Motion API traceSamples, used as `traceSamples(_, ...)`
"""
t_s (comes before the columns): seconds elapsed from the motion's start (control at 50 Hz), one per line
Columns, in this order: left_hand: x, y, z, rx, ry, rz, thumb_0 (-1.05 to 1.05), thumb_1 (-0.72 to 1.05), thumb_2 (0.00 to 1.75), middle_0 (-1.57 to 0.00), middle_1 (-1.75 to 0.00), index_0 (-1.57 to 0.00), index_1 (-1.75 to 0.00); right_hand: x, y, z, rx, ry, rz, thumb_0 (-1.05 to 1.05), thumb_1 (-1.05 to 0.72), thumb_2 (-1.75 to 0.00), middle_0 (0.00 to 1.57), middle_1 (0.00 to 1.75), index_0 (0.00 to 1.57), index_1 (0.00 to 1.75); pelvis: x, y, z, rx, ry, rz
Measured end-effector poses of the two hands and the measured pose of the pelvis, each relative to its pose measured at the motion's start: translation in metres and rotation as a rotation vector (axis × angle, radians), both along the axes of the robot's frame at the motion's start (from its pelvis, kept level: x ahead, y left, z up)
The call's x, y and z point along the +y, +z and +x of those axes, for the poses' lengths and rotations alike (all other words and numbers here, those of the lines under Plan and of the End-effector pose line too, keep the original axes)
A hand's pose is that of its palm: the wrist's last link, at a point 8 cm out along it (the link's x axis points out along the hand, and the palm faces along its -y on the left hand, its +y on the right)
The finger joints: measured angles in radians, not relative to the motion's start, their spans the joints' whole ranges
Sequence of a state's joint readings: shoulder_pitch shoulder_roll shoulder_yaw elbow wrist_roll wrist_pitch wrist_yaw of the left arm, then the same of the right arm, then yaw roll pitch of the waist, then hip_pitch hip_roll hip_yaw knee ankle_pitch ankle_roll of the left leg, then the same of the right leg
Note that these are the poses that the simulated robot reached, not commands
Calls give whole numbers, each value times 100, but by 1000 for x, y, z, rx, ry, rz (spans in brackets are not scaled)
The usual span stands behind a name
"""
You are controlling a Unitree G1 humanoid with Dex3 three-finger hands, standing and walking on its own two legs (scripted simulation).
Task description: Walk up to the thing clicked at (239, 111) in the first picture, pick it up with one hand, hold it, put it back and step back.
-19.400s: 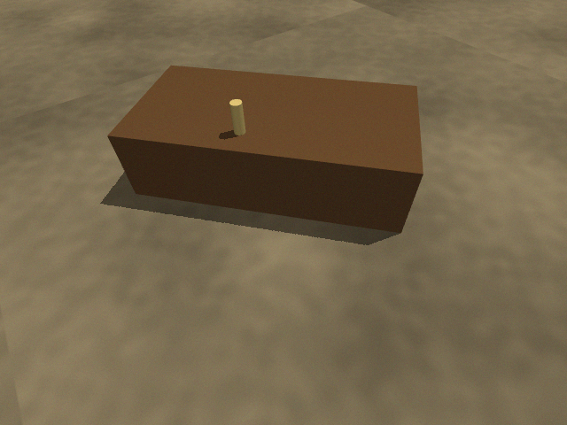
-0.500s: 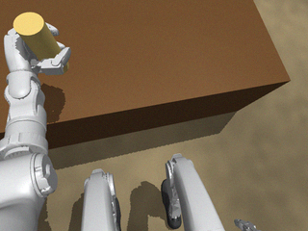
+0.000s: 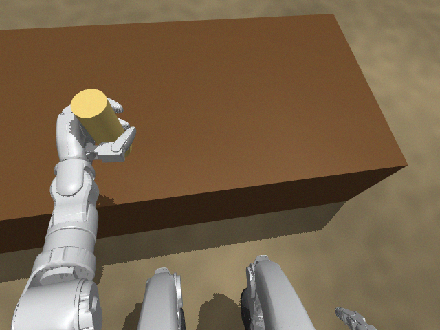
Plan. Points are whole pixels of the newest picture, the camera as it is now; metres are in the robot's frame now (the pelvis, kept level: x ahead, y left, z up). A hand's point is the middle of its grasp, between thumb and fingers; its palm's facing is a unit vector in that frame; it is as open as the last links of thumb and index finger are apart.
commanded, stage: lift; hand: left
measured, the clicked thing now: (105, 129) +0.47 +0.18 +0.03
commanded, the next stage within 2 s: hold in 1.16 s
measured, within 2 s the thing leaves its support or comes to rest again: neither
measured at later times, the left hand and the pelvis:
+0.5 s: hand (88, 135) +0.41 +0.17 +0.11, palm faces +0.09 -1.00 -0.04, open 7.2 cm; pelvis +0.02 +0.00 +0.08, yaw +1 degrees
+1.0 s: hand (79, 134) +0.39 +0.17 +0.14, palm faces +0.07 -1.00 -0.03, open 7.2 cm; pelvis +0.03 -0.01 +0.11, yaw +2 degrees
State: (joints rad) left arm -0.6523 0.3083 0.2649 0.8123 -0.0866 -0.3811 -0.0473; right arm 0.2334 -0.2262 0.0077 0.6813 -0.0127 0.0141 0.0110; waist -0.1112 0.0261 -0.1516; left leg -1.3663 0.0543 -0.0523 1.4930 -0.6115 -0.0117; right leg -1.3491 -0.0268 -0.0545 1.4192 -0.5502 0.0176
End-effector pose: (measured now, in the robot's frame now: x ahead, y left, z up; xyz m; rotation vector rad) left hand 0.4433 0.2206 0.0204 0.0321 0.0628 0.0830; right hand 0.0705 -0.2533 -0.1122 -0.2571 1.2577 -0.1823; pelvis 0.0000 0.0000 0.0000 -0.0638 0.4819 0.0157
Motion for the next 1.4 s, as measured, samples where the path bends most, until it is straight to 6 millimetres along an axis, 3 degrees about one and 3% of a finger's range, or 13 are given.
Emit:
traceSamples(0.24, 3, 58, -39, -9, 9, 4, -3, -11, 114, -82, -118, -89, -122, 2, 53, 33, -114, 26, 4, 0, -91, -90, 20, 29, 20, 30, 1, 48, 9, -112, 11, 10)
traceSamples(0.5, 1, 92, -61, -11, 5, 2, -3, -12, 116, -82, -119, -90, -123, 5, 87, 54, -175, 50, 15, 0, -91, -90, 20, 29, 20, 30, -1, 79, 18, -192, 16, 22)
traceSamples(0.86, -2, 120, -76, -14, -7, -4, -3, -12, 116, -82, -120, -89, -124, 7, 110, 67, -205, 43, 37, 0, -91, -90, 20, 30, 20, 30, -5, 103, 31, -263, 16, 35)
traceSamples(1.4, -5, 140, -87, -20, -16, -19, -3, -12, 116, -81, -121, -89, -125, -1, 131, 86, -249, 41, 29, 1, -91, -90, 20, 29, 20, 30, -11, 121, 42, -325, 14, 47)
